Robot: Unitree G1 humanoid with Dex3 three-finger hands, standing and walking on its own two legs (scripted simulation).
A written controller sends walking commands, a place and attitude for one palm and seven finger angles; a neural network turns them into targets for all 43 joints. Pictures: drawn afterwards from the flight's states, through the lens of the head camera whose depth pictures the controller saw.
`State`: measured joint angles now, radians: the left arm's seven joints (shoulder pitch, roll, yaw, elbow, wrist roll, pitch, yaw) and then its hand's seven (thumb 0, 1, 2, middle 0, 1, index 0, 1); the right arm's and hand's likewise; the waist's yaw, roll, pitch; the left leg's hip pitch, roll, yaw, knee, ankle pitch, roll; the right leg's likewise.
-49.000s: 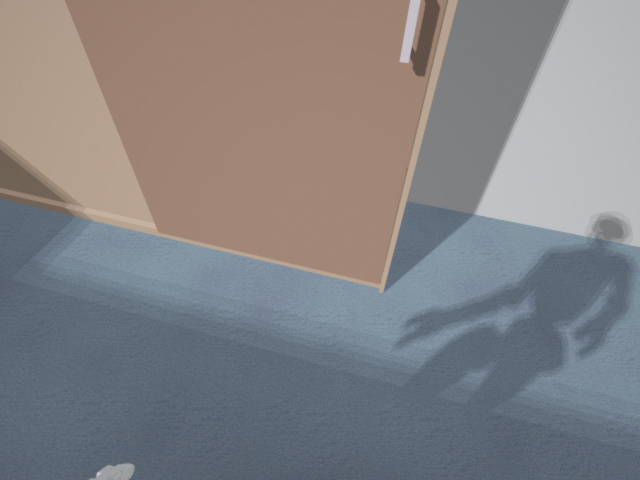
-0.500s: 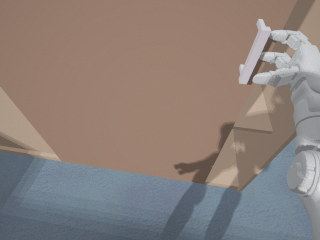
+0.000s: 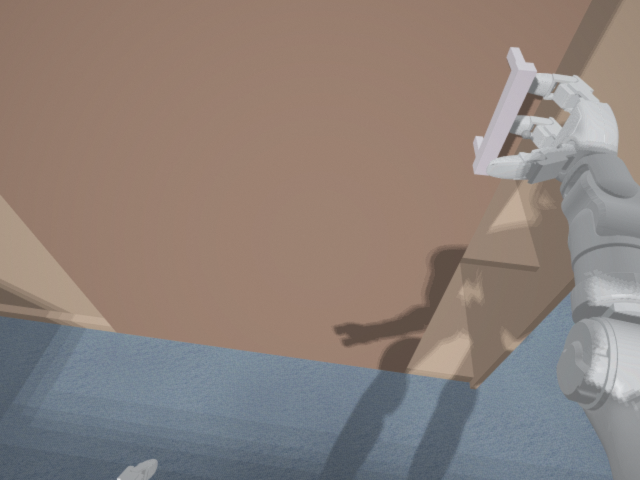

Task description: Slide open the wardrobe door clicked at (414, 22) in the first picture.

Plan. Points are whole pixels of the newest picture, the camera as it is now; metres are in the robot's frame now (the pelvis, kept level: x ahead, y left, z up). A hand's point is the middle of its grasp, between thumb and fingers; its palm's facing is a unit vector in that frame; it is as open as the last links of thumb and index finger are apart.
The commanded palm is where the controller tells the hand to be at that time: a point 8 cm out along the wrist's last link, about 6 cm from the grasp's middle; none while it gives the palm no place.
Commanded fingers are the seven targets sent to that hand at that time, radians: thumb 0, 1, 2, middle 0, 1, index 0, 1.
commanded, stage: slide the fingers in behind the handle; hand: right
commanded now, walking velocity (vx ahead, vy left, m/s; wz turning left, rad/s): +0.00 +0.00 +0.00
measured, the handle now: (497, 114) +0.52 -0.15 +0.21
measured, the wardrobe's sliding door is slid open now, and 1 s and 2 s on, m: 0.22 0.22 0.22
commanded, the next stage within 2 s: grip the handle and tug to test in 1.06 s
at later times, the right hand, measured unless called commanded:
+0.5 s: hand (500, 134) +0.47 -0.14 +0.22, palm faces +0.00 +1.00 +0.02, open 14.0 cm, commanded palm +0.45 -0.19 +0.21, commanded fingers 0.00 0.50 -0.30 0.30 1.20 0.30 1.20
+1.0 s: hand (482, 126) +0.48 -0.12 +0.22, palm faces +0.02 +1.00 +0.00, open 14.1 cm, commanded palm +0.45 -0.16 +0.21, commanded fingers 0.00 0.50 -0.30 0.30 1.20 0.30 1.20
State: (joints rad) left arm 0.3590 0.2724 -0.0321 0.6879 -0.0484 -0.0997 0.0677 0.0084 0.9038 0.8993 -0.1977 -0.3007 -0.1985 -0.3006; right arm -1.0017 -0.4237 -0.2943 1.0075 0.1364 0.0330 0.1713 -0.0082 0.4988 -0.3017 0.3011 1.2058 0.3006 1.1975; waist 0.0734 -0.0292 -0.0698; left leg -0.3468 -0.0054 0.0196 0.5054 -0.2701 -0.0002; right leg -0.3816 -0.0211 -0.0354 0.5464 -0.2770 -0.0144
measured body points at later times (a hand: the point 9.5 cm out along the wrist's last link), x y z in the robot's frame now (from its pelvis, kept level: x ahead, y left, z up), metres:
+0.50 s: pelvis +0.00 +0.01 +0.00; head +0.01 +0.01 +0.45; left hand +0.08 +0.26 -0.12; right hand +0.46 -0.19 +0.22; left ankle -0.01 +0.12 -0.73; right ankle +0.00 -0.11 -0.73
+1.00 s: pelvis -0.01 +0.00 +0.00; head +0.01 +0.02 +0.45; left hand +0.05 +0.26 -0.12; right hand +0.47 -0.17 +0.22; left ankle -0.01 +0.12 -0.73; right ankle +0.00 -0.11 -0.73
